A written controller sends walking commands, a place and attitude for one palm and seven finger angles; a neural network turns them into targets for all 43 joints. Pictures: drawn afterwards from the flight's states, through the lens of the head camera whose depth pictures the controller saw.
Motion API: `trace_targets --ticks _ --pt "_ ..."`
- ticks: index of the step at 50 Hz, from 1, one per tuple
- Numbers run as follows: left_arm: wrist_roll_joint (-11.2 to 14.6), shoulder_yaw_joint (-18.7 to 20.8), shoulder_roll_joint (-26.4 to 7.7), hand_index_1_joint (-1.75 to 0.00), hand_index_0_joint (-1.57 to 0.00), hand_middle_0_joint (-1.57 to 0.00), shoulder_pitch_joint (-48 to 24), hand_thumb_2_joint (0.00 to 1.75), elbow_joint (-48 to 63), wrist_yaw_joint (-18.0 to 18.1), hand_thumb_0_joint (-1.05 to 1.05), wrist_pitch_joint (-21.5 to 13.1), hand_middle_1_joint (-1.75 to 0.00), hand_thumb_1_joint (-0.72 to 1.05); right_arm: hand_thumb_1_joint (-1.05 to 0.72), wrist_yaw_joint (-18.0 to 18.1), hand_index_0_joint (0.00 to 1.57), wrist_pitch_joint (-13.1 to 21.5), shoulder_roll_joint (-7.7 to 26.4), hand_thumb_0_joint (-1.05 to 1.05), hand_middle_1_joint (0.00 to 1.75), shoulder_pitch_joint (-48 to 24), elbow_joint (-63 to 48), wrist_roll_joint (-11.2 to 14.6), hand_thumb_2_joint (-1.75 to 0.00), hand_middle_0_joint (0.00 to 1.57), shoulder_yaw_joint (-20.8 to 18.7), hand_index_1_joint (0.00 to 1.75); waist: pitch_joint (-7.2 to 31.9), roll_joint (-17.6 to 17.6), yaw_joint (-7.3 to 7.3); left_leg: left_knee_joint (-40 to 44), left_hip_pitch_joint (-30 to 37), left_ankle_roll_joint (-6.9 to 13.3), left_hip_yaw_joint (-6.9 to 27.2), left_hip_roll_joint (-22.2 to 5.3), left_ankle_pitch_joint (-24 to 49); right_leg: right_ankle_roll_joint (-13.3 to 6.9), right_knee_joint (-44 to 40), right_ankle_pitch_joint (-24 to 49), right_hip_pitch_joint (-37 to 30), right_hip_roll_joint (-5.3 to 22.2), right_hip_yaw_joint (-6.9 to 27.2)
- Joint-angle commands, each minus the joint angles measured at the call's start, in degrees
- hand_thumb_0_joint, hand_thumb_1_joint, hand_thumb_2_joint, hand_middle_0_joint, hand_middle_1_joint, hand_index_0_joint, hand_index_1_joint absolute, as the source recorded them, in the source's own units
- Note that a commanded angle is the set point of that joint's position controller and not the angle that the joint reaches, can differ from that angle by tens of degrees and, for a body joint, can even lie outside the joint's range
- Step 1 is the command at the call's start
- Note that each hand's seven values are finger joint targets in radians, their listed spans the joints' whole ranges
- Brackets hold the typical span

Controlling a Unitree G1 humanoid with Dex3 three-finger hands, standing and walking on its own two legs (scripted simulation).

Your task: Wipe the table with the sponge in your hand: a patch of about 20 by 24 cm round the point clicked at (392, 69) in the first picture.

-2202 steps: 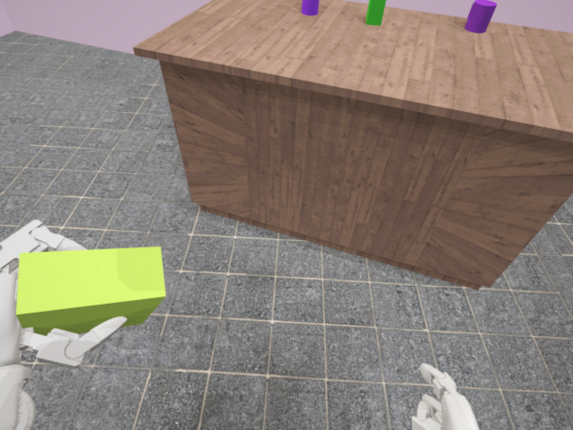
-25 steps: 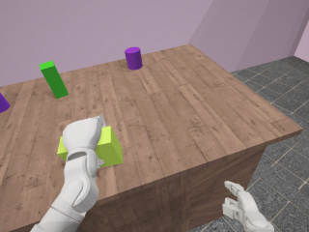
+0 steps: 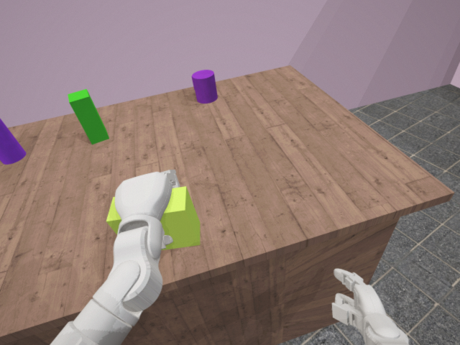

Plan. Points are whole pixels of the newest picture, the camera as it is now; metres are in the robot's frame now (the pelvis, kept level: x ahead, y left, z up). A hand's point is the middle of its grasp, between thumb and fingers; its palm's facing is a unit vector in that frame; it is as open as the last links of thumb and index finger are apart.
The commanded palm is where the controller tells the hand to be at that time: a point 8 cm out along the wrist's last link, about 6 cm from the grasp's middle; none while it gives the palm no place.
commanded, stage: slide across to the third lane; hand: left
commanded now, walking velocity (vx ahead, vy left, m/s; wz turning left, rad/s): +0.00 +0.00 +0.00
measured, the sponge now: (161, 227) +0.30 +0.18 +0.07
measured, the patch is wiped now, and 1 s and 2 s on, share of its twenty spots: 0.75 0.75 0.85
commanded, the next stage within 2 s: wipe forward along the third lane in 0.28 s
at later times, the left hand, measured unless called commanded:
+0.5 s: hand (193, 207) +0.31 +0.12 +0.12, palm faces +0.10 -0.14 -0.98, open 9.6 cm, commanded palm +0.29 +0.12 +0.17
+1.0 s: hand (188, 186) +0.37 +0.14 +0.11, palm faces +0.03 -0.09 -1.00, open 9.6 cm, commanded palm +0.34 +0.15 +0.15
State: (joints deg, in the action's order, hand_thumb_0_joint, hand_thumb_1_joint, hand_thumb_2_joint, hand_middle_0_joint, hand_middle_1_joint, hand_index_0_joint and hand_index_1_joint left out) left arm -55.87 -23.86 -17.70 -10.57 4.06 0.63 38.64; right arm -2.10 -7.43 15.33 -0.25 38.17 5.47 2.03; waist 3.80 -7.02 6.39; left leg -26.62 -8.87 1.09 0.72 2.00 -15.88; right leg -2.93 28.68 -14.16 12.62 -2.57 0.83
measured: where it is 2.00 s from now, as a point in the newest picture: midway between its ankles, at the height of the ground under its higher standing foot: outside the picture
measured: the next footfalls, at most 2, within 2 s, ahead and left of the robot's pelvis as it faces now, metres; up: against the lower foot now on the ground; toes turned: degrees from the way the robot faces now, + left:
none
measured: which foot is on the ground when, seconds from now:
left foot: down 0.00-1.00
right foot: down 0.00-1.00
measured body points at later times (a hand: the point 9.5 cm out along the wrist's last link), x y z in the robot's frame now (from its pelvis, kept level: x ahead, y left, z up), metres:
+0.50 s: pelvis -0.02 -0.02 +0.00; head -0.06 -0.07 +0.45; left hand +0.30 +0.12 +0.17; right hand +0.23 -0.22 -0.08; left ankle -0.02 +0.11 -0.74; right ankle +0.01 -0.09 -0.74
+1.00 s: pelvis -0.01 -0.02 +0.00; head -0.04 -0.07 +0.45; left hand +0.36 +0.14 +0.17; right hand +0.19 -0.26 -0.10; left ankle -0.02 +0.11 -0.74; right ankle +0.01 -0.09 -0.74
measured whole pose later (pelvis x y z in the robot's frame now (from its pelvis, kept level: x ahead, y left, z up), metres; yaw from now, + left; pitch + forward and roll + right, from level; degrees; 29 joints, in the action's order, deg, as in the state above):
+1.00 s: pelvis -0.01 -0.02 +0.00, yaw -2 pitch +1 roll +1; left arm -54.4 -18.8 -12.4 -31.7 -27.8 3.0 38.4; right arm 1.4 -8.2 16.3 1.8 41.9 5.3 1.9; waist 5.7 -4.9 2.3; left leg -24.1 -11.6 -0.3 -0.3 -0.1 -13.3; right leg -4.7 26.2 -10.8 16.0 -4.7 1.8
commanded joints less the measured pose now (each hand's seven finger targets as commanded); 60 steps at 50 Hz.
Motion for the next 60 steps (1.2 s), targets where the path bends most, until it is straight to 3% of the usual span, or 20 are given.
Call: trace_targets --ticks 1,6,8,11,13,14,19,22,23,24,26,28,32,33,36,41,43,46,54,60 --pt "1.9 0.4 2.6 -1.6 -1.2 -1.2 -13.5 1.3 9.1 0.7 0.0 -2.0 -1.6 0.1 -0.9 -0.4 0.2 4.0 3.1 0.0 0.3 -15.4 -10.9 -0.3 -0.9 0.2 -1.3 0.3 9.9 11.5 -0.97 3.0 0.9 1.9 0.9 -0.6 14.1 -1.2 -3.7 14.3 -7.1 0.1 2.6" --pt "2.6 3.0 1.0 -1.6 -1.2 -1.2 -14.8 1.3 7.9 2.1 0.0 -2.1 -1.6 0.1 -0.9 -0.2 0.2 3.2 3.0 0.0 0.3 -16.0 -10.1 -0.5 -0.9 0.2 -1.1 0.3 8.3 13.6 -0.83 3.8 -0.1 1.5 0.1 -0.9 12.3 -0.9 -5.1 12.4 -7.3 0.3 3.3" --pt "2.6 4.5 -0.7 -1.6 -1.2 -1.2 -17.8 1.3 9.9 2.5 0.0 -2.5 -1.6 0.1 -0.9 0.1 0.2 2.9 3.0 0.0 0.3 -16.5 -10.5 -0.4 -0.9 0.2 -1.0 0.3 7.6 10.9 -0.93 4.3 0.4 1.5 0.2 -0.8 11.3 -1.3 -5.8 10.0 -6.3 0.0 4.8" --pt "2.6 1.7 2.4 -1.6 -1.2 -1.2 -17.9 1.3 7.2 2.8 0.0 -2.4 -1.6 0.1 -0.9 0.0 0.2 2.5 2.8 0.0 0.3 -16.0 -10.0 -0.4 -0.9 0.2 -1.1 0.3 7.5 10.1 -1.21 4.1 0.6 1.4 -0.2 -0.8 11.1 -1.2 -6.0 9.3 -6.0 0.2 3.8" --pt "2.7 3.8 0.0 -1.6 -1.2 -1.2 -19.8 1.3 8.8 3.1 0.0 -2.6 -1.6 0.1 -0.9 0.1 0.2 2.4 2.9 0.0 0.3 -16.2 -10.7 -0.3 -0.9 0.2 -1.0 0.3 8.8 9.5 -1.19 4.3 0.5 1.4 -0.1 -0.6 10.5 -1.4 -6.4 8.3 -6.8 0.1 5.5" --pt "2.5 1.0 2.7 -1.6 -1.2 -1.2 -20.8 1.3 8.5 3.3 0.0 -2.5 -1.6 0.1 -0.9 0.0 0.2 2.5 2.5 0.0 0.3 -16.3 -10.9 -0.4 -0.9 0.2 -1.1 0.3 9.7 9.0 -1.34 3.8 0.7 1.7 -0.8 -0.4 10.5 -1.1 -6.3 8.4 -7.2 0.5 4.8" --pt "2.6 0.6 3.0 -1.6 -1.2 -1.2 -25.9 1.3 4.4 3.8 0.0 -2.8 -1.6 0.1 -0.9 0.6 0.2 2.6 2.7 0.0 0.3 -16.1 -10.2 -0.1 -0.9 0.2 -1.2 0.3 8.2 9.9 -2.24 4.2 0.6 1.6 -1.0 -0.4 7.0 -0.9 -8.2 2.1 -4.8 0.8 4.9" --pt "2.2 2.1 1.8 -1.6 -1.2 -1.2 -28.4 1.3 -2.3 4.3 0.0 -2.8 -1.6 0.1 -0.9 1.3 0.2 2.5 3.1 0.0 0.3 -15.2 -8.7 -0.1 -0.9 0.2 -1.2 0.3 7.7 11.8 -2.52 4.5 -0.2 1.4 -1.2 -0.2 5.7 -0.7 -9.2 0.9 -4.3 1.0 5.3" --pt "2.2 5.1 -1.6 -1.6 -1.2 -1.2 -29.4 1.3 -2.4 4.7 0.0 -2.9 -1.6 0.1 -0.9 1.8 0.2 2.5 3.2 0.0 0.3 -15.3 -8.9 0.0 -0.9 0.2 -1.1 0.3 7.8 10.8 -2.24 5.0 -0.1 1.5 -1.0 -0.2 4.7 -0.9 -9.7 -0.7 -4.2 0.9 6.4" --pt "2.1 2.6 1.4 -1.6 -1.2 -1.2 -31.2 1.3 -4.1 4.8 0.0 -2.8 -1.6 0.1 -0.9 1.9 0.2 2.7 2.9 0.0 0.3 -15.2 -9.0 0.0 -0.9 0.2 -1.0 0.3 8.0 11.5 -2.5 4.8 -0.7 1.5 -1.5 -0.1 4.6 -0.6 -9.3 -0.9 -4.4 1.3 4.9" --pt "2.1 3.1 1.5 -1.6 -1.2 -1.2 -31.3 1.3 -8.7 5.0 0.0 -2.6 -1.6 0.1 -0.9 2.2 0.2 2.6 3.2 0.0 0.3 -14.7 -8.0 0.0 -0.9 0.2 -1.1 0.3 7.4 12.5 -2.59 5.0 -1.3 1.3 -1.7 -0.1 4.0 -0.4 -10.0 -1.5 -4.1 1.3 5.3" --pt "1.8 8.0 -3.9 -1.6 -1.2 -1.2 -31.8 1.3 -10.8 5.6 0.0 -2.5 -1.6 0.1 -0.9 2.6 0.2 2.5 3.8 0.0 0.3 -14.4 -7.8 -0.2 -0.9 0.2 -1.2 0.3 8.6 12.1 -1.77 5.3 -2.1 1.3 -1.6 0.2 3.8 -0.6 -10.3 -1.7 -5.4 1.4 6.9" --pt "1.7 6.1 -0.6 -1.6 -1.2 -1.2 -31.2 1.3 -16.1 5.6 0.0 -1.0 -1.6 0.1 -0.9 2.6 0.2 2.3 3.8 0.0 0.3 -14.2 -7.4 -0.2 -0.9 0.2 -1.3 0.3 9.1 13.0 -2.05 5.1 -3.1 1.1 -2.2 0.0 5.7 -0.3 -9.6 1.6 -6.1 1.7 5.7" --pt "1.5 9.5 -4.5 -1.6 -1.2 -1.2 -31.7 1.3 -16.4 5.9 0.0 -0.9 -1.6 0.1 -0.9 2.8 0.2 2.2 4.3 0.0 0.3 -14.0 -7.4 -0.3 -0.9 0.2 -1.4 0.3 9.9 12.3 -1.62 5.3 -3.4 1.1 -2.0 0.2 5.4 -0.4 -10.0 1.1 -6.9 1.6 7.0" --pt "0.9 7.1 -2.3 -1.6 -1.2 -1.2 -32.4 1.3 -19.6 5.7 0.0 0.4 -1.6 0.1 -0.9 2.8 0.2 2.2 4.3 0.0 0.3 -13.8 -7.0 -0.3 -0.9 0.2 -1.4 0.3 10.1 12.7 -2.26 4.8 -4.3 1.1 -2.6 0.3 6.5 -0.1 -9.4 4.0 -7.4 2.0 6.6" --pt "-0.1 7.5 -3.6 -1.6 -1.2 -1.2 -33.8 1.3 -24.8 4.5 0.0 1.8 -1.6 0.1 -0.9 3.2 0.2 2.3 4.9 0.0 0.3 -12.6 -6.4 -0.3 -0.9 0.2 -1.5 0.3 9.1 14.1 -2.75 4.5 -5.4 1.3 -2.7 0.4 5.9 0.3 -10.0 3.2 -6.4 2.2 7.3" --pt "-1.0 10.7 -7.7 -1.6 -1.2 -1.2 -34.5 1.3 -27.0 4.3 0.0 2.0 -1.6 0.1 -0.9 3.5 0.2 2.2 5.4 0.0 0.3 -12.1 -6.0 -0.5 -0.9 0.2 -1.5 0.3 10.0 14.2 -2.26 4.4 -6.0 1.2 -2.4 0.6 5.7 0.1 -10.0 2.9 -6.9 2.1 8.4" --pt "-1.1 8.1 -4.6 -1.6 -1.2 -1.2 -34.8 1.3 -29.0 3.6 0.0 1.3 -1.6 0.1 -0.9 3.7 0.2 2.4 5.3 0.0 0.3 -10.9 -6.2 -0.4 -0.9 0.2 -1.5 0.3 10.2 13.8 -2.99 4.3 -6.3 1.2 -2.7 0.6 6.4 0.3 -8.9 5.2 -6.5 2.2 7.0" --pt "-1.8 7.4 -3.9 -1.6 -1.2 -1.2 -40.7 1.3 -36.4 3.2 0.0 -1.5 -1.6 0.1 -0.9 4.6 0.2 2.3 5.7 0.0 0.3 -7.7 -5.9 -0.4 -0.9 0.2 -1.5 0.3 8.2 12.7 -4.57 4.6 -7.4 1.1 -2.3 0.1 3.1 0.3 -9.4 -0.2 -1.4 1.9 5.6" --pt "-1.6 10.5 -7.0 -1.6 -1.2 -1.2 -43.8 1.3 -41.2 4.4 0.0 -3.6 -1.6 0.1 -0.9 5.2 0.2 2.4 5.8 0.0 0.3 -5.7 -5.2 -0.7 -0.9 0.2 -1.6 0.3 11.1 13.7 -4.39 4.3 -8.4 0.9 -2.4 -0.1 4.3 0.5 -8.4 3.6 -3.1 2.2 5.2"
